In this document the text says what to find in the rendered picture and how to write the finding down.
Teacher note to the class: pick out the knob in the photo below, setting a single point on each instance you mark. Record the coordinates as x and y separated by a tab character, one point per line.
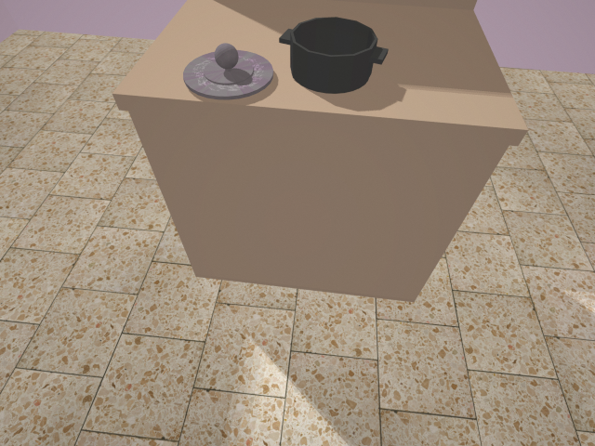
226	56

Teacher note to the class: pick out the table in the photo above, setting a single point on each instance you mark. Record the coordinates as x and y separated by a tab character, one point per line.
356	193

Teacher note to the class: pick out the pot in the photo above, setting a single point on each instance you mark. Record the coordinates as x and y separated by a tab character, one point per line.
332	55

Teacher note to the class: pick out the lid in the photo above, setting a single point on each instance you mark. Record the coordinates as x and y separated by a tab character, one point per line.
250	75

